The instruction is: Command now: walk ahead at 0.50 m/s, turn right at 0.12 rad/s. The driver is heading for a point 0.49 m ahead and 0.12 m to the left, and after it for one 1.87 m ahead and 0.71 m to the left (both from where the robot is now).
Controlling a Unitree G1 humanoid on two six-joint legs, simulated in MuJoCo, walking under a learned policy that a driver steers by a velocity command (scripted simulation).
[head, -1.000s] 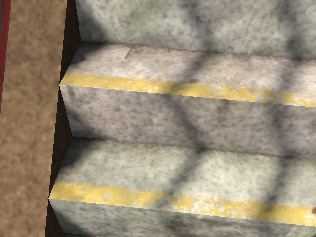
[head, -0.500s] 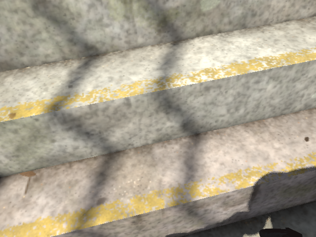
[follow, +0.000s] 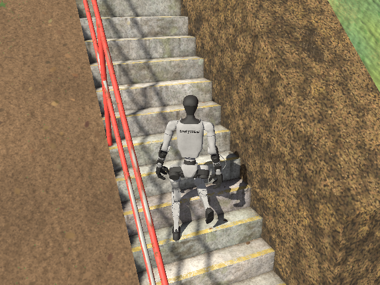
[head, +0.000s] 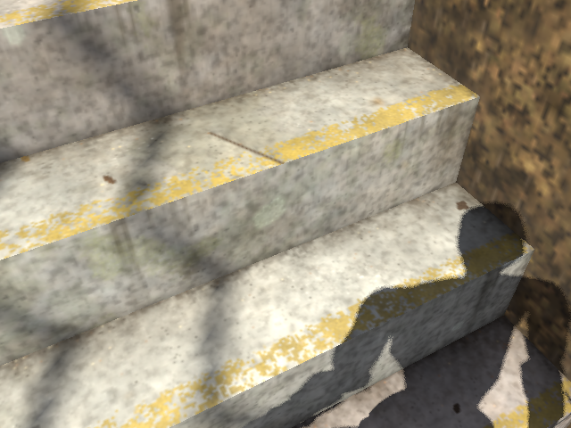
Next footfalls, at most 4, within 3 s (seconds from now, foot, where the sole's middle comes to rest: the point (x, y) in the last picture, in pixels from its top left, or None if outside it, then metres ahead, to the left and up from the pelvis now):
0.22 right None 0.21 -0.18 -0.50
0.36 right None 0.20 -0.25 -0.73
0.66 left None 0.10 -0.12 -0.71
0.96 right None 0.19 -0.37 -0.73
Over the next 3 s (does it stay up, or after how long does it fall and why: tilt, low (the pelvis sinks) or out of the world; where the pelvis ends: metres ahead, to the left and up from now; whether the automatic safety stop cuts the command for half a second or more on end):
falls after 1.84 s (tilt)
